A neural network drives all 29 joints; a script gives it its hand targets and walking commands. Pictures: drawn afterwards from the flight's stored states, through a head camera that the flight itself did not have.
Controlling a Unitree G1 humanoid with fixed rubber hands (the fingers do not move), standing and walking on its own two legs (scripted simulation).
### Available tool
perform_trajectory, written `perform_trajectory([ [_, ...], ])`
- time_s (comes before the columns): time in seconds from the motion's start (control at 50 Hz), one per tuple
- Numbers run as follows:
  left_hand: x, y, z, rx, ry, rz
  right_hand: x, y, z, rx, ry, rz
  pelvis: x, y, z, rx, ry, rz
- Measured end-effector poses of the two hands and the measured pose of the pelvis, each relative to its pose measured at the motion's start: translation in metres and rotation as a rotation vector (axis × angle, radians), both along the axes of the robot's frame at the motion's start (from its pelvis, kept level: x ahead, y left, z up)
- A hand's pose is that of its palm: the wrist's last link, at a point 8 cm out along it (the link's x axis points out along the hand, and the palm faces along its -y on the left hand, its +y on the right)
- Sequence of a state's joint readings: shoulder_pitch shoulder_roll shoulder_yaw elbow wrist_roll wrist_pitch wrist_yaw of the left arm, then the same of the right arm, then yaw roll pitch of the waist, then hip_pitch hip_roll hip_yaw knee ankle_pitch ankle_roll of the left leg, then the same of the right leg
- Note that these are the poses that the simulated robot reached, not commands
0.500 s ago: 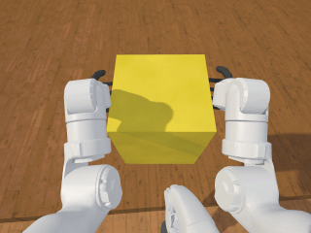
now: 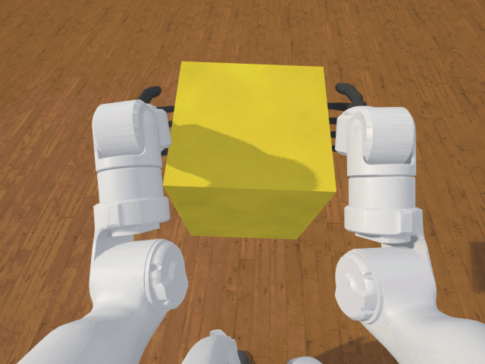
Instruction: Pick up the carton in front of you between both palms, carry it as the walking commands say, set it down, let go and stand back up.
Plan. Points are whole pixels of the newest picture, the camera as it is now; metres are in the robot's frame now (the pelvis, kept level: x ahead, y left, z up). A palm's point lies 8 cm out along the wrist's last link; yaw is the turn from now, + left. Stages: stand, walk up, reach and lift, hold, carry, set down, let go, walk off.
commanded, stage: carry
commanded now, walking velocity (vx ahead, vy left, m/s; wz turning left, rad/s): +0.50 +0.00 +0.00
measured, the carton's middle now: (247, 163) +0.43 -0.01 +0.07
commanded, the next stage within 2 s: none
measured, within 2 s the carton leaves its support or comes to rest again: neither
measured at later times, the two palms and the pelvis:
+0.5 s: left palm (170, 10) +0.67 +0.11 +0.23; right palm out of the picture +0.71 -0.17 +0.24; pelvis +0.32 -0.07 +0.06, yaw +0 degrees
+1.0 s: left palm out of the picture +0.92 +0.07 +0.16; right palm out of the picture +0.90 -0.21 +0.17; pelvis +0.60 -0.04 +0.08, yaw -3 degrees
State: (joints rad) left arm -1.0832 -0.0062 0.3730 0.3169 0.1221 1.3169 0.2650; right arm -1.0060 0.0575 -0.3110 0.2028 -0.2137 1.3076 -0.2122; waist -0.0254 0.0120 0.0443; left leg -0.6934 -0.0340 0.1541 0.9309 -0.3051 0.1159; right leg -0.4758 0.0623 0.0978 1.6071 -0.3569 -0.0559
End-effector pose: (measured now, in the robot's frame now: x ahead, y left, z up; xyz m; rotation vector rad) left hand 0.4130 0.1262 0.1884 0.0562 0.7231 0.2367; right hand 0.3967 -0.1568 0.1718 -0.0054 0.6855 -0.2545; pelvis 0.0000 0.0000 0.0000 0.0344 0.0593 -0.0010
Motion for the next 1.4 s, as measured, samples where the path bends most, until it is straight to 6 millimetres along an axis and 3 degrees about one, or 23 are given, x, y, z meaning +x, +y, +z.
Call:
perform_trajectory([
  [0.06,0.043,-0.036,0.021,0.002,0.056,-0.117,0.013,-0.033,0.027,0.03,0.056,-0.142,0.038,0.008,0.034,-0.03,-0.002,-0.022],
  [0.12,0.085,-0.062,0.047,-0.048,0.039,-0.181,0.038,-0.055,0.066,0.027,0.032,-0.243,0.077,0.007,0.056,-0.062,-0.003,-0.044],
  [0.2,0.143,-0.077,0.079,-0.104,-0.024,-0.201,0.096,-0.069,0.118,-0.011,-0.034,-0.265,0.131,-0.006,0.066,-0.059,0.009,-0.054],
  [0.28,0.191,-0.069,0.094,-0.088,-0.051,-0.149,0.166,-0.065,0.138,-0.041,-0.052,-0.173,0.196,-0.027,0.058,-0.045,0.012,-0.046],
  [0.36,0.225,-0.049,0.086,-0.03,-0.048,-0.054,0.235,-0.049,0.124,-0.061,-0.042,-0.016,0.257,-0.05,0.04,-0.048,0.009,-0.03],
  [0.46,0.246,-0.025,0.053,0.02,0.113,0.069,0.294,-0.024,0.078,-0.034,0.116,0.131,0.3,-0.064,0.054,-0.029,0.004,-0.005],
  [0.52,0.268,-0.018,0.041,0.018,0.168,0.119,0.323,-0.016,0.056,-0.008,0.171,0.158,0.324,-0.066,0.063,-0.024,0.014,0.005],
  [0.62,0.321,-0.018,0.02,0.007,0.206,0.143,0.366,-0.017,0.025,0.026,0.211,0.132,0.374,-0.061,0.071,-0.023,0.034,0.022],
  [0.74,0.401,-0.024,-0.003,-0.004,0.16,0.06,0.422,-0.024,0.006,0.026,0.164,0.039,0.45,-0.039,0.064,-0.028,0.04,0.003],
  [0.84,0.451,-0.029,-0.028,-0.03,0.155,-0.032,0.448,-0.029,-0.009,0.018,0.156,-0.073,0.507,-0.029,0.069,-0.028,0.052,-0.04],
  [0.94,0.485,-0.042,-0.035,-0.08,0.118,-0.039,0.472,-0.041,-0.009,0.054,0.113,-0.161,0.562,-0.032,0.077,-0.055,0.056,-0.052],
  [1.04,0.53,-0.056,-0.024,-0.051,0.0,-0.044,0.529,-0.056,0.004,0.032,0.002,-0.104,0.628,-0.05,0.069,-0.048,0.028,-0.046],
  [1.1,0.559,-0.06,-0.024,-0.025,-0.025,-0.028,0.566,-0.061,0.0,0.025,-0.024,-0.058,0.67,-0.063,0.058,-0.056,0.015,-0.017],
  [1.26,0.614,-0.043,-0.028,-0.017,0.111,0.075,0.648,-0.044,-0.009,0.012,0.113,0.053,0.756,-0.069,0.077,-0.02,0.018,0.008],
  [1.4,0.706,-0.027,-0.021,-0.034,0.041,0.074,0.734,-0.028,-0.003,0.009,0.043,0.039,0.841,-0.05,0.069,-0.035,0.0,0.003],
])
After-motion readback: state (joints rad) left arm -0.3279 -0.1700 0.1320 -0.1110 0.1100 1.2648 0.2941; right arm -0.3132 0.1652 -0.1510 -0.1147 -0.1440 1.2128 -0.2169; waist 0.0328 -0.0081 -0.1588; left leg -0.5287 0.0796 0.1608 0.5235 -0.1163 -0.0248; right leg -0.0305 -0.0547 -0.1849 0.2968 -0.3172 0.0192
